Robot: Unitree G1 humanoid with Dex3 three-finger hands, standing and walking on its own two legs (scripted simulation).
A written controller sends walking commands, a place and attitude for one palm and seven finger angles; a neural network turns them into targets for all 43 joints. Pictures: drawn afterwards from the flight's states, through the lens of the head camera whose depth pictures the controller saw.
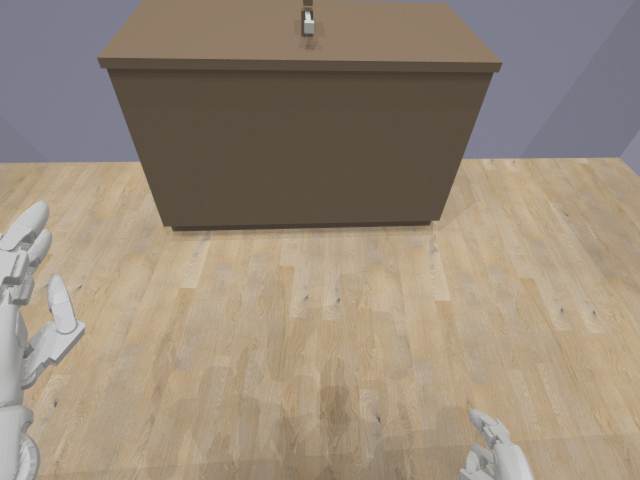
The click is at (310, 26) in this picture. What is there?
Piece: tap's lever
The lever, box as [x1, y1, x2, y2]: [304, 20, 313, 33]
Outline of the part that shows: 304,20 304,32 313,33 313,20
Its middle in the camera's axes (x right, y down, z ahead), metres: -0.04 -0.62 +1.13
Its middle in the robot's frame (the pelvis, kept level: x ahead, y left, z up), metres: +1.27 +0.12 +0.08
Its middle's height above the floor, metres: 0.85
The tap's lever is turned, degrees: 0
